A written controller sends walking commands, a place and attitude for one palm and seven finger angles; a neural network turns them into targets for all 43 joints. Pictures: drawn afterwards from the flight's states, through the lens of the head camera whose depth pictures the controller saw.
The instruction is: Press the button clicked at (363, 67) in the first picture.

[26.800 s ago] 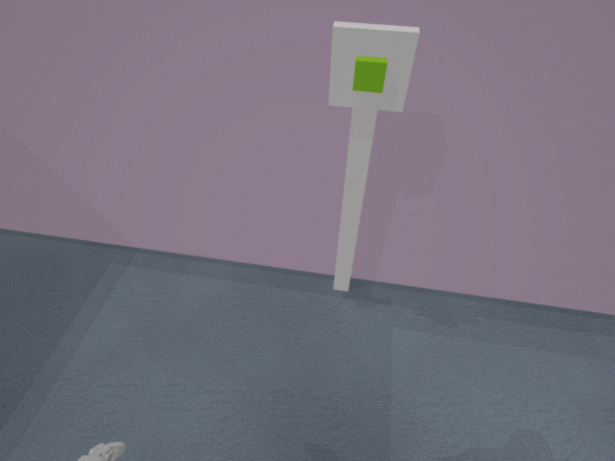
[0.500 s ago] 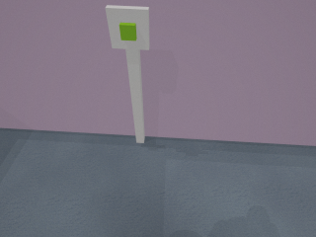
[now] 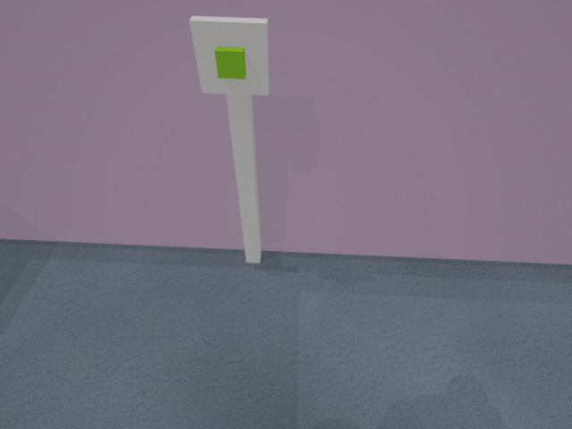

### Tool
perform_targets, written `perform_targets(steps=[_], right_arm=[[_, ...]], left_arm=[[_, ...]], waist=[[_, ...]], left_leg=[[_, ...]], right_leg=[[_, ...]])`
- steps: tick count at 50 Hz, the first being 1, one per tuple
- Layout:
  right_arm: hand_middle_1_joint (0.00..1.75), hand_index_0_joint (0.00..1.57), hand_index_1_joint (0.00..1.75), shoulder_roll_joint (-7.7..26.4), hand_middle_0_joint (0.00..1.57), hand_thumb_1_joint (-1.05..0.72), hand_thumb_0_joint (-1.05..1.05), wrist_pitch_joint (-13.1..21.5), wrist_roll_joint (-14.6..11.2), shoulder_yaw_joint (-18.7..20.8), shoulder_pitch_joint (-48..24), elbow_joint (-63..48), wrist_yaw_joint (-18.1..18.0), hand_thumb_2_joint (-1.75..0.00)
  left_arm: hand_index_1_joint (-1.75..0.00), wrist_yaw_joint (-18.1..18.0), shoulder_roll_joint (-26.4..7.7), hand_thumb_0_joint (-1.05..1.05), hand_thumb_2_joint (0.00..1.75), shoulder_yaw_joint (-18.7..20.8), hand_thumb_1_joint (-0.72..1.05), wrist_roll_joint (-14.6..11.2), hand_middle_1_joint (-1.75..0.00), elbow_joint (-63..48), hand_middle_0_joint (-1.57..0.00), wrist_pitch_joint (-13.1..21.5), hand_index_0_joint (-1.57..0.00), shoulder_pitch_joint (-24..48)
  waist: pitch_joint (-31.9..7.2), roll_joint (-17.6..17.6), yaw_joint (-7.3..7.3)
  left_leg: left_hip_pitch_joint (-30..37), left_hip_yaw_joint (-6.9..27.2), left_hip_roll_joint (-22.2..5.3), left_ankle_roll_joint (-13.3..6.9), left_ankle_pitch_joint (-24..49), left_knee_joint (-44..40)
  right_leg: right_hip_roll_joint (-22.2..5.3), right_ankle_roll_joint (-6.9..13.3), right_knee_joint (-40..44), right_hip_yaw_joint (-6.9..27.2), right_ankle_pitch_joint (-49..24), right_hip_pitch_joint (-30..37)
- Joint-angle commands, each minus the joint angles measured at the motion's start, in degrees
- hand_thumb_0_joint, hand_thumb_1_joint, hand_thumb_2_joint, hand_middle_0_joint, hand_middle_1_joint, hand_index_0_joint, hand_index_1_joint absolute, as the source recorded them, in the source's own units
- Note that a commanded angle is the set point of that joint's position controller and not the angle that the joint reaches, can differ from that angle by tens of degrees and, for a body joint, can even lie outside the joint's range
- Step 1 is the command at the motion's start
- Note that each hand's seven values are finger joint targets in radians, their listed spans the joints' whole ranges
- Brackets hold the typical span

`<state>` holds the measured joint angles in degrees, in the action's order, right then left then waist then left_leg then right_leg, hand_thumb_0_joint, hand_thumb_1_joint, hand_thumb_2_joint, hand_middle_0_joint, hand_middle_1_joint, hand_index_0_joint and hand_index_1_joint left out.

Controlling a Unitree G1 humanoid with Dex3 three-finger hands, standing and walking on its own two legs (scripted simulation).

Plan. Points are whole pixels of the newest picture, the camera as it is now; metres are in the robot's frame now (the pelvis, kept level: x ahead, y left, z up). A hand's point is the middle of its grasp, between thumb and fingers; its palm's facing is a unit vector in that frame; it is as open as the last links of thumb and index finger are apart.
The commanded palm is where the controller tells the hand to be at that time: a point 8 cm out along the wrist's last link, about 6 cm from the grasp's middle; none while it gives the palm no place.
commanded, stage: stand and wait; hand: left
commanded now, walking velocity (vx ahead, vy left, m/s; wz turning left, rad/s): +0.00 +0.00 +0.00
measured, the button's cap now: (231, 62) +0.85 +0.18 +0.11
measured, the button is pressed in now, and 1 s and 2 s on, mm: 0 0 0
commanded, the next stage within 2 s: none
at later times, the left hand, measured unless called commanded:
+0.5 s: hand out of the picture +0.07 +0.21 -0.16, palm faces +0.00 -0.96 -0.28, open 7.4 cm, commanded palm none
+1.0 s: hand out of the picture +0.11 +0.22 -0.15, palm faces -0.01 -0.95 -0.32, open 7.4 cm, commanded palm none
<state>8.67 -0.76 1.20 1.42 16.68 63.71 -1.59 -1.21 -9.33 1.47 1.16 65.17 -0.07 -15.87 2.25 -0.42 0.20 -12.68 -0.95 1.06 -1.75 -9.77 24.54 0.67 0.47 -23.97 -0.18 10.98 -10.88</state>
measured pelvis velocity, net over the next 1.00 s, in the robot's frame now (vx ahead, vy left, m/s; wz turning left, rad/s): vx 0.04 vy -0.01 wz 0.00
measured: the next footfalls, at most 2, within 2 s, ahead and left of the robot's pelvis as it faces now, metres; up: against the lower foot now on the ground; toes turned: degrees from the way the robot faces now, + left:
none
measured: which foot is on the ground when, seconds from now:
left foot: down 0.00-1.00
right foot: down 0.00-1.00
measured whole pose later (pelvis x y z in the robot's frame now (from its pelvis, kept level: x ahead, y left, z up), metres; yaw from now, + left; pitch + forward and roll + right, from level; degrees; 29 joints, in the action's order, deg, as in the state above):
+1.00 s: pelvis +0.04 -0.01 +0.01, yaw +0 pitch -2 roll +0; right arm 17.5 -0.1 0.9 1.2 6.1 64.7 -0.7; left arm -0.1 -17.5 1.3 0.9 65.3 1.0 -6.4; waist 3.6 -0.5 0.3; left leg -7.0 -0.7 0.2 -0.4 -9.7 18.4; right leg 1.6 1.5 -17.8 -0.2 10.8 -5.3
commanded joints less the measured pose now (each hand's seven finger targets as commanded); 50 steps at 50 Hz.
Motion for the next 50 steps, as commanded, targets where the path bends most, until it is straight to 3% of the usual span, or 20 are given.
perform_targets(steps=[1,5,20,30,40,42,50], right_arm=[[0.3,0.2,0.3,7.81,0.2,-0.9,0.0,1.19,-0.01,1.29,2.24,-1.96,-0.18,-0.9],[0.3,0.2,0.3,9.3,0.2,-0.9,0.0,1.21,-0.05,1.37,1.08,-2.05,-0.15,-0.9],[0.3,0.2,0.3,14.07,0.2,-0.9,0.0,1.77,-0.18,1.55,-4.41,-2.02,0.09,-0.9],[0.3,0.2,0.3,16.81,0.2,-0.9,0.0,1.86,-0.24,1.48,-8.27,-2.12,0.34,-0.9],[0.3,0.2,0.3,18.79,0.2,-0.9,0.0,2.02,-0.33,1.53,-10.69,-2.27,0.44,-0.9],[0.3,0.2,0.3,18.95,0.2,-0.9,0.0,2.0,-0.21,1.44,-10.91,-2.09,0.44,-0.9],[0.3,0.2,0.3,19.78,0.2,-0.9,0.0,1.95,-0.39,1.39,-11.89,-2.15,0.47,-0.9]], left_arm=[[-0.3,-0.64,-8.23,0.0,0.9,1.26,0.9,-0.23,-0.3,-1.87,-0.2,1.09,-0.2,-1.16],[-0.3,-0.54,-9.51,0.0,0.9,1.44,0.9,-0.25,-0.3,-2.11,-0.2,1.15,-0.2,0.07],[-0.3,-0.15,-13.98,0.0,0.9,1.66,0.9,-0.46,-0.3,-2.54,-0.2,1.77,-0.2,5.3],[-0.3,0.08,-16.47,0.0,0.9,1.66,0.9,-0.43,-0.3,-2.85,-0.2,1.97,-0.2,8.57],[-0.3,0.13,-18.38,0.0,0.9,1.68,0.9,-0.49,-0.3,-3.11,-0.2,2.41,-0.2,10.24],[-0.3,0.13,-18.53,0.0,0.9,1.59,0.9,-0.57,-0.3,-3.08,-0.2,2.34,-0.2,10.59],[-0.3,0.17,-19.41,0.0,0.9,1.6,0.9,-0.54,-0.3,-3.11,-0.2,2.46,-0.2,10.74]], waist=[[1.99,-0.3,0.33],[2.8,-0.85,0.22],[-1.14,0.29,0.18],[-1.26,-0.11,0.2],[-3.85,0.83,0.32],[-3.85,-0.34,0.34],[-3.6,0.48,0.25]], left_leg=[[0.07,6.76,-6.35,-0.78,-6.59,-6.81],[-0.56,6.94,-6.6,-0.65,-6.78,-7.22],[3.98,6.74,-7.3,-0.31,1.97,-6.92],[5.49,6.71,-7.69,0.09,3.68,-8.05],[8.22,6.44,-7.95,0.28,7.95,-7.84],[8.13,6.33,-8.01,0.45,7.73,-8.12],[9.06,6.14,-8.11,0.47,7.95,-8.38]], right_leg=[[-5.66,2.77,6.42,5.79,5.68,-3.52],[-5.5,2.84,6.59,5.94,5.49,-3.06],[-6.34,2.78,7.14,6.26,-1.47,0.57],[-6.7,2.47,8.14,6.44,-3.53,1.6],[-7.23,2.37,8.48,6.52,-8.91,3.62],[-7.49,2.32,8.56,6.41,-8.86,4.18],[-7.48,2.29,9.39,6.76,-9.32,4.11]])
